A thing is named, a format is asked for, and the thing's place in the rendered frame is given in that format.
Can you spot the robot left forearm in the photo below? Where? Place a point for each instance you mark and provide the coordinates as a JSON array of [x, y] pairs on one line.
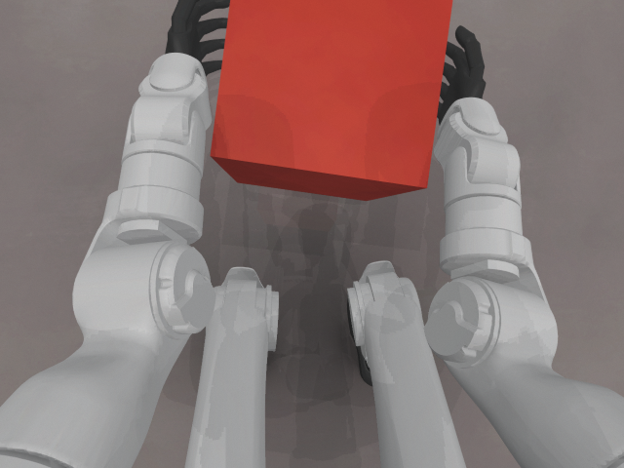
[[163, 160]]

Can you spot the robot right forearm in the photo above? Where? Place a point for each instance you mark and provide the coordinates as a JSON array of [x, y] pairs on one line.
[[482, 202]]

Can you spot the left robot hand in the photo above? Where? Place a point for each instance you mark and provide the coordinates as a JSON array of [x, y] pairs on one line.
[[186, 31]]

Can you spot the right robot hand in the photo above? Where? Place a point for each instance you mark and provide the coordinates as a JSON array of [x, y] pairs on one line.
[[466, 80]]

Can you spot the robot left shin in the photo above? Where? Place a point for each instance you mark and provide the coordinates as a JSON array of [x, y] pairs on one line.
[[235, 273]]

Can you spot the robot right upper arm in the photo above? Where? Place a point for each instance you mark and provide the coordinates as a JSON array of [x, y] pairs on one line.
[[499, 343]]

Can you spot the robot left upper arm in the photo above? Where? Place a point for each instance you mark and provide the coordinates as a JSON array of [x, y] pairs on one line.
[[136, 306]]

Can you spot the robot right thigh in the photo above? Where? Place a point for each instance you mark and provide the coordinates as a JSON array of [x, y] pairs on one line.
[[414, 426]]

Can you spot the carton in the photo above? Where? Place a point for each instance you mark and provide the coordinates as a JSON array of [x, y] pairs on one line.
[[331, 97]]

